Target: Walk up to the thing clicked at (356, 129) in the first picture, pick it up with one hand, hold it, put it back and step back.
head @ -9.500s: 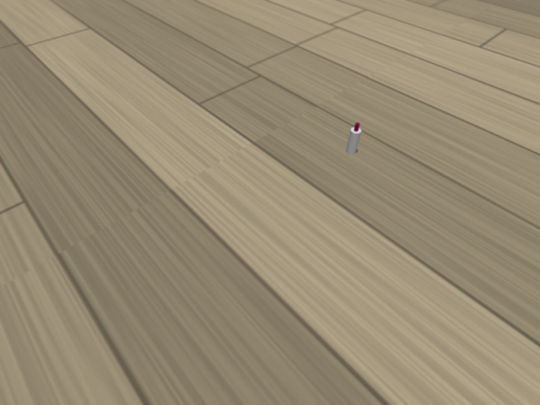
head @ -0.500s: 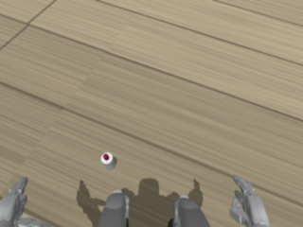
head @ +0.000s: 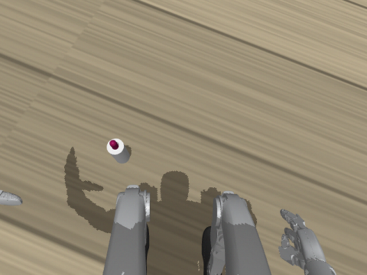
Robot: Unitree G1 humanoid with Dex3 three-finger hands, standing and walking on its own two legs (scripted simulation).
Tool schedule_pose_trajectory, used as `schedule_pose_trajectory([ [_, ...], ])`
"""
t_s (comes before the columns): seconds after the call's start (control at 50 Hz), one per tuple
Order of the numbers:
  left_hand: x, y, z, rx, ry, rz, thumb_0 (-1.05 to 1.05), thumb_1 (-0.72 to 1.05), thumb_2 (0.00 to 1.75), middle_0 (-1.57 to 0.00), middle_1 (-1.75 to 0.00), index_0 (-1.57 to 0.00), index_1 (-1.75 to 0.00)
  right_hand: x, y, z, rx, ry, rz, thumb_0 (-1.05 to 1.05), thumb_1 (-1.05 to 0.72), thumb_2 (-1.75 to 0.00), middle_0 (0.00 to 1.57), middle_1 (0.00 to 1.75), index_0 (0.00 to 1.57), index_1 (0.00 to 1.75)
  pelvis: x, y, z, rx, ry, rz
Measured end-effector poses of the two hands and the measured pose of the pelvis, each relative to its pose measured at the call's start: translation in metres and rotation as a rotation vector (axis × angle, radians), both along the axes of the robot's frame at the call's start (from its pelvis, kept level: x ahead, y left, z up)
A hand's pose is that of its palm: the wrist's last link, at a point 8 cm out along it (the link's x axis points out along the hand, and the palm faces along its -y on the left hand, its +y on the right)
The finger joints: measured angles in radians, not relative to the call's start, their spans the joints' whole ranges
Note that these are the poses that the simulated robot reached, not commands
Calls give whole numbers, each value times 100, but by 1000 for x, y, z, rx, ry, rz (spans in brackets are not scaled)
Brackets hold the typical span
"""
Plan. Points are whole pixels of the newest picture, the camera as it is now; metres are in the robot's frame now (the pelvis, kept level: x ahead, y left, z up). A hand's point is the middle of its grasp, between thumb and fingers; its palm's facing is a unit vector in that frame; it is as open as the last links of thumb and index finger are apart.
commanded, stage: go down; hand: left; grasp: from the side
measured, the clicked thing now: (118, 150) +0.45 +0.24 -0.41
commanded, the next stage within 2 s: approach in 1.18 s
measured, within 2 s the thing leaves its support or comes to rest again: neither
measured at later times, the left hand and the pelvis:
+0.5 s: hand (3, 154) +0.34 +0.40 -0.09, palm faces +0.18 -0.97 -0.14, open 17.2 cm; pelvis -0.02 +0.00 -0.08, yaw -3 degrees
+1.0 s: hand (5, 149) +0.36 +0.41 -0.11, palm faces +0.18 -0.98 -0.12, open 17.4 cm; pelvis -0.03 +0.00 -0.11, yaw -3 degrees
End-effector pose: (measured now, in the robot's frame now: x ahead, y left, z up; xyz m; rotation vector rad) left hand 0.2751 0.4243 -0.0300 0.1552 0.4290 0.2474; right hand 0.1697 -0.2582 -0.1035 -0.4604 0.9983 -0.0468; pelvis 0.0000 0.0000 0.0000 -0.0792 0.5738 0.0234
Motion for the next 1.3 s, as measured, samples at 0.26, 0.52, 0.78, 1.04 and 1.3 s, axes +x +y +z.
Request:
schedule_pose_trajectory([
  [0.26,25,16,-25,-15,-104,-30,-1,-45,10,-5,-10,-5,-10,-23,-10,-39,-41,39,1,0,-90,-90,20,30,21,30,-14,0,-44,-18,6,-16],
  [0.52,37,27,-48,-25,-174,-52,-1,-49,9,-5,-9,-4,-9,-37,-14,-67,-73,65,16,0,-91,-90,20,30,21,30,-21,2,-78,-32,-2,-24],
  [0.78,44,35,-57,-27,-218,-57,-1,-52,8,-5,-8,-4,-9,-47,-12,-87,-70,71,20,0,-92,-90,20,30,21,30,-27,4,-100,-38,-13,-29],
  [1.04,52,39,-67,-34,-245,-63,-1,-54,9,-5,-8,-4,-9,-52,-16,-101,-80,100,33,0,-92,-90,20,30,21,30,-26,2,-115,-40,-12,-33],
  [1.3,53,45,-72,-38,-270,-66,-1,-54,8,-5,-8,-4,-9,-49,-17,-107,-93,100,46,0,-92,-90,20,30,21,30,-26,3,-123,-46,-17,-37],
])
